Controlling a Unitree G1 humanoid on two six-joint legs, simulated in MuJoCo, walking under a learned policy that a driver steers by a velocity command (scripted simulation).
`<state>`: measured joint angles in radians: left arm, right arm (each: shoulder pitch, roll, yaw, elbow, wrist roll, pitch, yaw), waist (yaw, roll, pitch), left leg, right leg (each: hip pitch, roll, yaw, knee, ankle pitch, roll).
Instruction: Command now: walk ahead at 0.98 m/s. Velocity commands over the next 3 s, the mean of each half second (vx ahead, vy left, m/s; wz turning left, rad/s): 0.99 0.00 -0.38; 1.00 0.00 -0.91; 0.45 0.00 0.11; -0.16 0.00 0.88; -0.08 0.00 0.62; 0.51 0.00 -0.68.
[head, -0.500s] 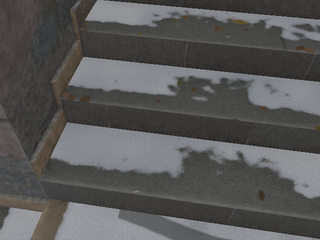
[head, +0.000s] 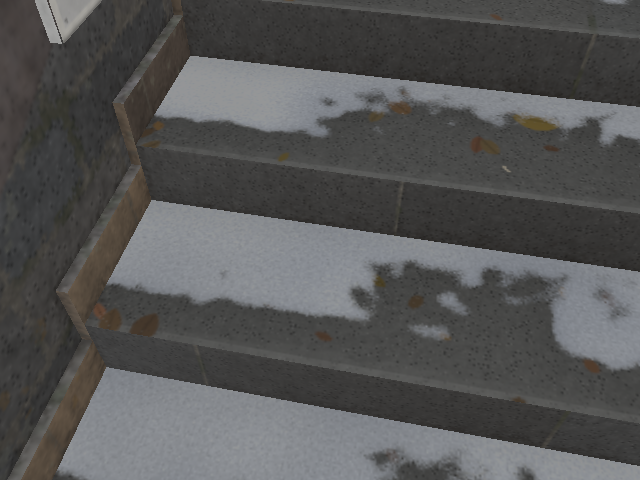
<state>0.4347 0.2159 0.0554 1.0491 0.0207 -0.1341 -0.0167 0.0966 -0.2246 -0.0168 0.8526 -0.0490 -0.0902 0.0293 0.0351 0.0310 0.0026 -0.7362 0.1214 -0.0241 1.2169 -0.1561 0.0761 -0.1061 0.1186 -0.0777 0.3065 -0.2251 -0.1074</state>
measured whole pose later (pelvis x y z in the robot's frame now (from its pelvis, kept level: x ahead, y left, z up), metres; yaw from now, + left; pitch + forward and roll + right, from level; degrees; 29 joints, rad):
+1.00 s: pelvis +0.82 -0.07 +0.30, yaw -38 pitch +5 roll +2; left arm 0.55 0.27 0.05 0.95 0.04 -0.08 -0.02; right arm -0.20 0.02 0.12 0.31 -0.09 -0.08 -0.04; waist 0.07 -0.05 -0.05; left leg -1.40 0.04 -0.03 2.14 -0.56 0.07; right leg -0.14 0.20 0.23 0.46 -0.34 -0.18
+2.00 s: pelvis +1.09 -0.30 +0.52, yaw -6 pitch -2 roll -1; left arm 0.03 0.20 0.02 0.46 0.07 0.01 0.11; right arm 0.07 -0.35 -0.10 0.50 -0.06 0.15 -0.06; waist -0.02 -0.01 0.10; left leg -0.60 -0.01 0.01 1.60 -0.20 -0.03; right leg -0.67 -0.28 -0.21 1.15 -0.41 0.01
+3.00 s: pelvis +1.18 -0.27 +0.48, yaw -12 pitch +7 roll +3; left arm 0.52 0.17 0.08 0.87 0.00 -0.07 0.02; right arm -0.06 -0.09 0.06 0.42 -0.03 -0.01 0.02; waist 0.08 -0.01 -0.04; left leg -1.02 0.03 0.07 1.36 -0.57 0.05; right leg -0.04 -0.02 0.33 0.18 -0.20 -0.09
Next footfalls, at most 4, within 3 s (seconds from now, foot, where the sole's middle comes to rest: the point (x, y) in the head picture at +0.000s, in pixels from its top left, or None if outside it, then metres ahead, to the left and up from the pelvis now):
0.24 left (269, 476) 0.45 0.14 -0.62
0.72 right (381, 294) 0.75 -0.06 -0.47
1.10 left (411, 108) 1.13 -0.12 -0.32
1.64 right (596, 24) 1.22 -0.48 -0.16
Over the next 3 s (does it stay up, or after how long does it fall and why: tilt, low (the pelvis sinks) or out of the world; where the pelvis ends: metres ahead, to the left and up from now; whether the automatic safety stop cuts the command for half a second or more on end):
stays up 1.18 -0.27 0.48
